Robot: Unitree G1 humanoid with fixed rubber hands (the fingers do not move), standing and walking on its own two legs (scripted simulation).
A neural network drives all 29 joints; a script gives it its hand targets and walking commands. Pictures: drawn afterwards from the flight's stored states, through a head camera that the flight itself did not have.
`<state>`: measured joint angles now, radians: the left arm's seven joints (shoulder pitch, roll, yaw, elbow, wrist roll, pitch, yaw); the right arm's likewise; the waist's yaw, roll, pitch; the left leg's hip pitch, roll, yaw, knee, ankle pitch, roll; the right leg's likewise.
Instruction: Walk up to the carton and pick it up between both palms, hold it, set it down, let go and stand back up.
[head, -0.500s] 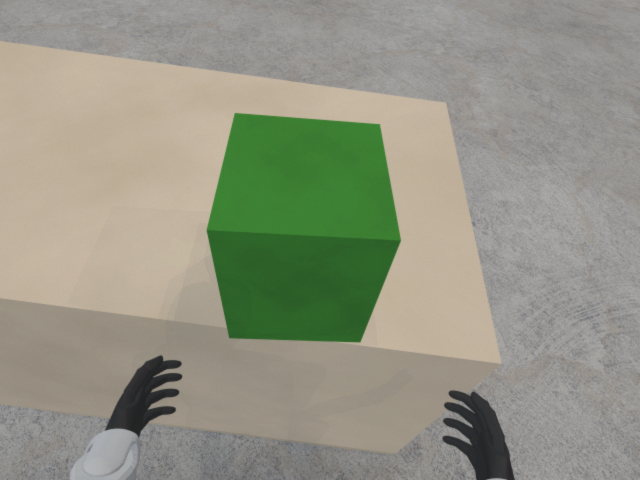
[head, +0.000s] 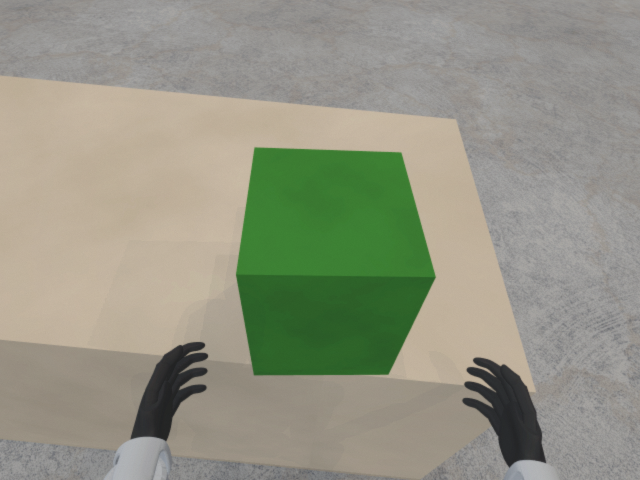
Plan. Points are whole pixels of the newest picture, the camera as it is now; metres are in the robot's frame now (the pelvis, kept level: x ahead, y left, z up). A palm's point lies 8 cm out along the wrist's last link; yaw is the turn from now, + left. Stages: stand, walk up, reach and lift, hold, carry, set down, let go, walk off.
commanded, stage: reach and lift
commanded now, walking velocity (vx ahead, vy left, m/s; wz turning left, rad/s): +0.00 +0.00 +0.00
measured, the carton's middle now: (325, 267) +0.37 +0.02 +0.04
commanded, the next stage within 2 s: none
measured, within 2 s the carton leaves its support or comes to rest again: neither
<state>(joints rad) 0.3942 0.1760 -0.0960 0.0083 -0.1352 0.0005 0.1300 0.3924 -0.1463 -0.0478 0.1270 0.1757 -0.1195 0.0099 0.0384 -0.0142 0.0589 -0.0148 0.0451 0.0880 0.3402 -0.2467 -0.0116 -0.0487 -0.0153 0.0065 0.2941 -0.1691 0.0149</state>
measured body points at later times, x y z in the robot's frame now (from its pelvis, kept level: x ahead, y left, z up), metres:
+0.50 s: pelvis -0.02 -0.02 +0.00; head -0.02 -0.02 +0.45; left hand +0.22 +0.20 +0.06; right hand +0.23 -0.22 +0.06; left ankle -0.03 +0.11 -0.75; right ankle +0.00 -0.14 -0.75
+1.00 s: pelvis -0.03 -0.03 +0.00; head +0.00 -0.02 +0.45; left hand +0.30 +0.20 +0.11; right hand +0.32 -0.21 +0.11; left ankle -0.03 +0.11 -0.75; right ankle +0.00 -0.14 -0.75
